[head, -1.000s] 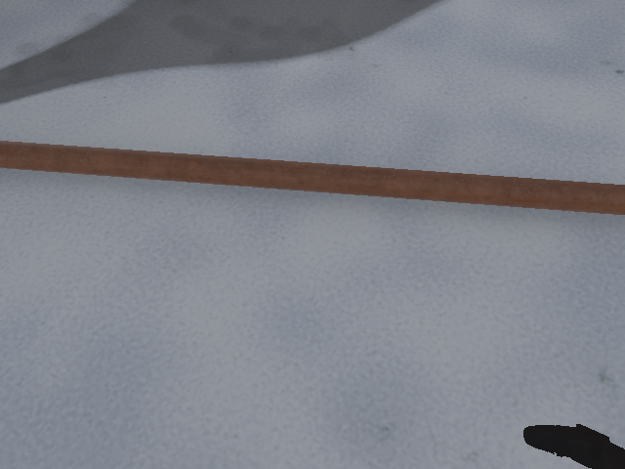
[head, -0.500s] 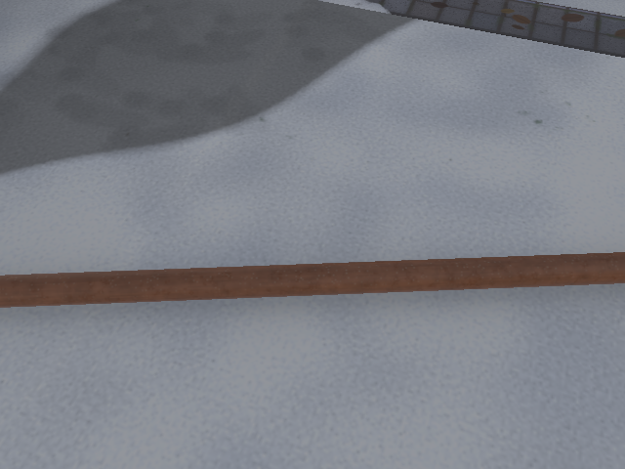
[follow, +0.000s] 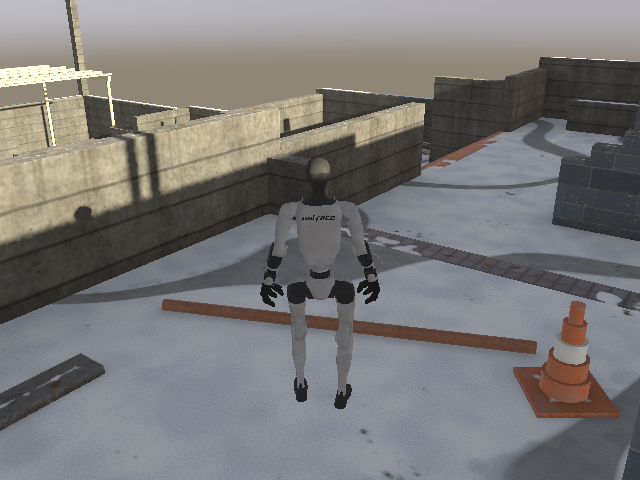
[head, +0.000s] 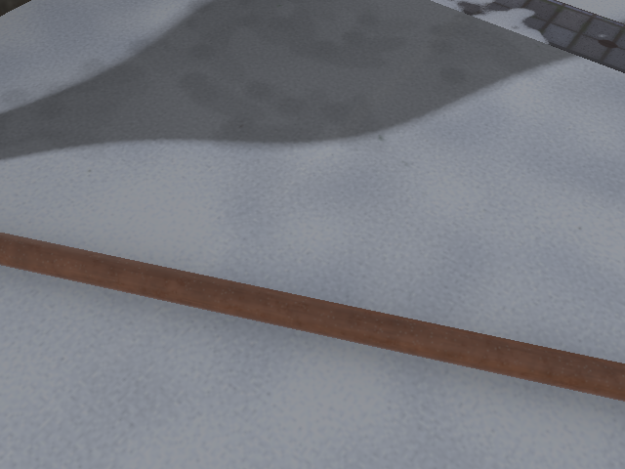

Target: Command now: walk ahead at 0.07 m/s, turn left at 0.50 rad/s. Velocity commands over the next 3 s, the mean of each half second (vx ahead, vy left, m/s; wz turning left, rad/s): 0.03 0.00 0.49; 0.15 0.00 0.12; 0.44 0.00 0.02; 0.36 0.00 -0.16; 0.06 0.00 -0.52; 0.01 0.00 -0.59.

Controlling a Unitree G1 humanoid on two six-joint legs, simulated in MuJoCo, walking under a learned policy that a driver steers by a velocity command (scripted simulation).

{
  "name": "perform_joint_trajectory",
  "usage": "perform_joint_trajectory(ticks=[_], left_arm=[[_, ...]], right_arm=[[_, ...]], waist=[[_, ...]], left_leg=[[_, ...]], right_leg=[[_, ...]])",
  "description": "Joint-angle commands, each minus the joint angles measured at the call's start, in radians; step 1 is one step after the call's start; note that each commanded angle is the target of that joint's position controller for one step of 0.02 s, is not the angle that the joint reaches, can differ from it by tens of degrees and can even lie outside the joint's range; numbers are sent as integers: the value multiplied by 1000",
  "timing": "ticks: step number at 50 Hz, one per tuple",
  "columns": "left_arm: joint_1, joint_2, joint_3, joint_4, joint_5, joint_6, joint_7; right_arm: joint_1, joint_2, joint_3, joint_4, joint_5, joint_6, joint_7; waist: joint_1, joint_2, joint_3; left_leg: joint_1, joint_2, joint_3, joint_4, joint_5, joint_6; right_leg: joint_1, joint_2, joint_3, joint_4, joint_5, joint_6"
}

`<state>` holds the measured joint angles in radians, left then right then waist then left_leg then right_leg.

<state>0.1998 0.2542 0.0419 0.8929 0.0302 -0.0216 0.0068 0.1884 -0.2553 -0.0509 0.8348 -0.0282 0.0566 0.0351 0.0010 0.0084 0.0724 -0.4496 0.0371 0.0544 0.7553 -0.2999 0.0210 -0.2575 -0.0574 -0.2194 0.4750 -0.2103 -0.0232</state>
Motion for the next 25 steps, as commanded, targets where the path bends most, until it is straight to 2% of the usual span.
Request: perform_joint_trajectory(ticks=[1,2,3,4,5,6,7,8,9,10,12,14,16,18,22,24,25], left_arm=[[-24,176,47,-57,-7,15,8],[7,165,49,-47,-1,26,9],[67,120,42,-50,8,39,3],[33,71,27,-109,0,54,12],[-131,139,46,-145,-41,40,44],[-125,148,52,-151,-51,33,53],[-95,147,58,-123,-45,28,60],[-84,162,67,-112,-29,26,69],[-83,162,72,-109,-22,24,69],[-74,144,71,-109,-22,21,65],[-67,110,64,-111,-32,18,60],[-91,95,57,-119,-34,17,58],[-113,96,54,-127,-33,15,52],[-107,108,54,-123,-36,12,44],[-100,125,53,-124,-42,-2,25],[-62,115,50,-111,-40,-12,12],[-40,118,49,-102,-34,-16,6]], right_arm=[[51,-82,-25,-64,-2,-12,0],[75,-95,-29,-57,-6,-25,-5],[92,-177,-46,-64,-14,-43,-18],[100,-306,-76,-87,2,-44,-21],[104,-292,-85,-99,18,-51,-35],[70,-250,-72,-105,23,-65,-47],[14,-221,-69,-118,34,-71,-58],[-39,-189,-62,-135,46,-67,-66],[-51,-166,-55,-141,46,-61,-72],[-39,-158,-52,-145,40,-56,-76],[-19,-170,-57,-148,37,-50,-80],[-12,-187,-63,-153,40,-46,-83],[-22,-203,-70,-163,40,-40,-85],[-40,-204,-69,-172,33,-36,-82],[-46,-192,-58,-174,26,-29,-72],[-66,-180,-47,-177,33,-22,-74],[-58,-170,-42,-174,38,-19,-76]], waist=[[-24,-117,-115],[-28,-50,-116],[-14,201,-99],[-19,347,-66],[-82,242,-116],[-53,198,-123],[-22,135,-120],[-8,104,-125],[-1,98,-134],[3,88,-157],[2,84,-175],[-9,96,-170],[-17,117,-162],[-21,135,-167],[-29,148,-175],[2,137,-176],[17,121,-171]], left_leg=[[178,-15,18,-139,11,31],[242,-23,-13,-238,71,47],[270,145,-268,-432,205,82],[301,357,-603,-488,459,232],[299,336,-621,-481,362,364],[315,299,-538,-471,356,335],[310,245,-460,-457,323,274],[309,213,-418,-443,310,226],[290,191,-393,-433,361,211],[285,174,-376,-427,402,211],[303,153,-365,-420,415,213],[310,140,-382,-420,351,211],[284,128,-408,-426,260,209],[256,131,-419,-428,225,212],[253,139,-467,-392,292,207],[250,116,-465,-350,327,179],[224,88,-449,-330,304,146]], right_leg=[[0,-275,146,-61,100,-108],[-26,-241,120,29,11,-60],[-102,-134,25,279,-163,10],[-330,60,54,451,-473,64],[-377,65,218,644,-499,83],[-415,47,267,693,-417,73],[-422,29,286,684,-326,71],[-428,20,294,649,-257,72],[-398,26,294,645,-218,77],[-372,42,288,644,-188,83],[-356,57,288,566,-152,95],[-342,66,294,454,-133,107],[-297,75,301,363,-121,114],[-235,70,295,304,-118,115],[-133,67,279,194,-143,94],[-41,71,258,23,-52,66],[36,61,256,-96,57,43]])
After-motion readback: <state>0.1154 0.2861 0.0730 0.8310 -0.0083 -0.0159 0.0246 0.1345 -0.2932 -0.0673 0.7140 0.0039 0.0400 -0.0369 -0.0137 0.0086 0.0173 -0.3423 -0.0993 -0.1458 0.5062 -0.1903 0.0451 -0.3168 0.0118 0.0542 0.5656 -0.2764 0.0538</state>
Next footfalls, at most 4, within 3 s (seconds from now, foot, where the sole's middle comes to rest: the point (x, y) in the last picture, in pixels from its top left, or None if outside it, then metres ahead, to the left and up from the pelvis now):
0.06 left None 0.09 0.10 -0.77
0.52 right None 0.11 -0.12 -0.77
0.82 left None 0.01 0.11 -0.77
1.18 right None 0.29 -0.05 -0.77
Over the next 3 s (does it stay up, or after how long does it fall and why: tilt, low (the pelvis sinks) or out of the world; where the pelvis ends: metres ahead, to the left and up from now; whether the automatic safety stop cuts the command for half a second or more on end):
stays up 0.61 0.18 0.01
